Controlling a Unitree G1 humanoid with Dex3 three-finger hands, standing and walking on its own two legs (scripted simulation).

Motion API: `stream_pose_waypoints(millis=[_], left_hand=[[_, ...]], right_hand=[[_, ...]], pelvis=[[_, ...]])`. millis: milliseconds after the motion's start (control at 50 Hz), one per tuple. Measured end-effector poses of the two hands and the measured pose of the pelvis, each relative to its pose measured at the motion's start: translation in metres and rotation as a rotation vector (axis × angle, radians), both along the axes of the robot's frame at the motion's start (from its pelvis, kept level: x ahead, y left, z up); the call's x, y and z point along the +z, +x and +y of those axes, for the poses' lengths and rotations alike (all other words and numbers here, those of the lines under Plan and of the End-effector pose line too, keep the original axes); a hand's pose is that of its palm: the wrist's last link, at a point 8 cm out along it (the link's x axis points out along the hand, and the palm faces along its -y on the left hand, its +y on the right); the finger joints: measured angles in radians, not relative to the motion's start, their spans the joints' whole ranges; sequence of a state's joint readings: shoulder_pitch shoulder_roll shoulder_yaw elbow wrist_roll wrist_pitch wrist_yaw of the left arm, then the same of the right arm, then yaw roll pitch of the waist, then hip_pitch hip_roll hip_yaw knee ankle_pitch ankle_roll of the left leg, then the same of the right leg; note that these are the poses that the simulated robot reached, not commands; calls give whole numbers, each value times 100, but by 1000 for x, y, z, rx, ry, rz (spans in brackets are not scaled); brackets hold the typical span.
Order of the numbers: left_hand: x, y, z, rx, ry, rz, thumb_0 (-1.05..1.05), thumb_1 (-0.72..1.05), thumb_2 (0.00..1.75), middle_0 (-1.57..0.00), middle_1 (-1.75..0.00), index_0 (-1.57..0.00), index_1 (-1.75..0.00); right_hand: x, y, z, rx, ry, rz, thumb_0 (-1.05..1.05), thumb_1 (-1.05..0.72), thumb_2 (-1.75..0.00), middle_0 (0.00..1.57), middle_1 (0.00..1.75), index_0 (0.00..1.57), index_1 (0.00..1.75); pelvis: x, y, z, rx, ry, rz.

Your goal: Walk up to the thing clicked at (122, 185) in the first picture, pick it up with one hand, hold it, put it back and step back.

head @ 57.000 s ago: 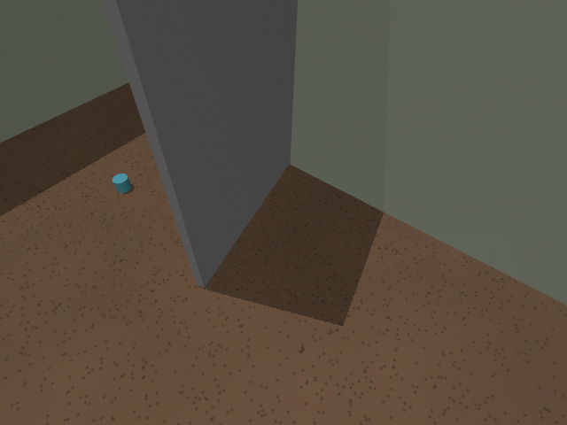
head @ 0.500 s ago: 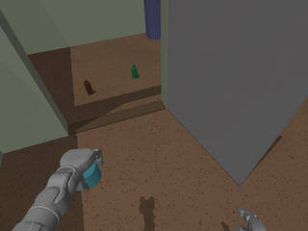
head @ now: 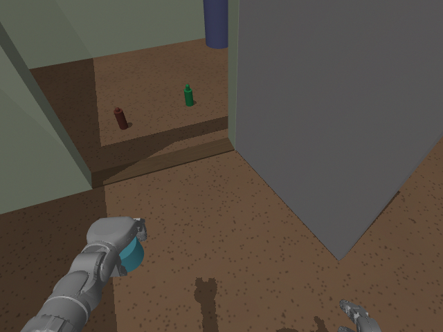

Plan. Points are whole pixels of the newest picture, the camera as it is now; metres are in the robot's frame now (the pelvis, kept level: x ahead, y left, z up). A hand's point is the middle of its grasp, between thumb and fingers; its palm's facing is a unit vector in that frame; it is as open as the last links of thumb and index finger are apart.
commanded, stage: crouch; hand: left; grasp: from above
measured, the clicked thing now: (123, 250) +0.31 +0.22 -0.08
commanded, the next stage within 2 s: lower in 1.76 s
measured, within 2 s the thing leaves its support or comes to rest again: neither
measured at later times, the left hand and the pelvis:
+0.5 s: hand (151, 260) +0.37 +0.21 -0.28, palm faces -0.40 +0.04 -0.92, open 9.3 cm; pelvis -0.05 +0.01 -0.17, yaw +0 degrees
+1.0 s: hand (165, 272) +0.40 +0.22 -0.48, palm faces -0.43 -0.01 -0.90, open 9.2 cm; pelvis -0.07 +0.00 -0.33, yaw -2 degrees
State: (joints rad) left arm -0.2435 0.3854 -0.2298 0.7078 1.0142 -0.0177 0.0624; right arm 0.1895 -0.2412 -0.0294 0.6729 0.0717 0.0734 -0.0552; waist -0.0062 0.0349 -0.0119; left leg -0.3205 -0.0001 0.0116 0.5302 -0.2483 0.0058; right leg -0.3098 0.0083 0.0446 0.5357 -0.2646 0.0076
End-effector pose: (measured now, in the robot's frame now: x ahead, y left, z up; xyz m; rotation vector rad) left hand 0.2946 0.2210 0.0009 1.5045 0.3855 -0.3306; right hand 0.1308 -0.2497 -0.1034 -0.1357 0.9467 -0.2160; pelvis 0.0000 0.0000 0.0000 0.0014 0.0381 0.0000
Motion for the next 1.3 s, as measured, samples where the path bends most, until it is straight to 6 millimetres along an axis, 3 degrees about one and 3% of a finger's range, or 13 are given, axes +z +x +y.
stream_pose_waypoints(millis=[100,200,380,560,680,880,1080,1300], left_hand=[[-32,4,0,-10,31,9,0,6,58,-58,-78,-67,-72],[-73,19,-1,-27,65,-11,0,6,58,-58,-77,-68,-72],[-166,56,-5,-29,84,-45,0,6,58,-58,-78,-69,-71],[-255,79,-11,-16,85,-36,0,5,59,-58,-77,-70,-70],[-315,87,-11,-13,74,10,0,5,59,-58,-77,-70,-70],[-393,101,-8,-17,46,-13,0,4,59,-59,-77,-71,-70],[-439,116,-7,0,41,-11,0,3,60,-60,-77,-71,-69],[-477,127,-10,-7,33,-1,-1,3,60,-60,-76,-72,-69]], right_hand=[[-12,-13,-6,13,-23,50,1,-91,-90,20,30,20,30],[-40,-38,-18,12,-62,115,1,-91,-90,20,30,20,30],[-122,-107,-34,-42,-124,270,1,-91,-90,20,30,20,30],[-206,-158,-21,-83,-108,398,1,-91,-90,20,30,20,30],[-253,-164,-9,-58,-82,422,1,-91,-90,20,30,20,30],[-313,-147,-11,22,-89,416,1,-91,-90,21,30,20,30],[-341,-142,-18,51,-110,427,1,-92,-90,20,30,20,30],[-367,-173,-20,37,-96,506,1,-92,-90,20,30,20,30]], pelvis=[[-11,-7,-1,8,-4,60],[-40,-17,-1,14,-14,168],[-121,-39,2,11,-34,372],[-197,-55,6,6,-44,502],[-241,-61,6,5,-50,565],[-302,-65,2,-1,-66,624],[-338,-66,2,-13,-78,637],[-370,-70,1,-30,-79,626]])
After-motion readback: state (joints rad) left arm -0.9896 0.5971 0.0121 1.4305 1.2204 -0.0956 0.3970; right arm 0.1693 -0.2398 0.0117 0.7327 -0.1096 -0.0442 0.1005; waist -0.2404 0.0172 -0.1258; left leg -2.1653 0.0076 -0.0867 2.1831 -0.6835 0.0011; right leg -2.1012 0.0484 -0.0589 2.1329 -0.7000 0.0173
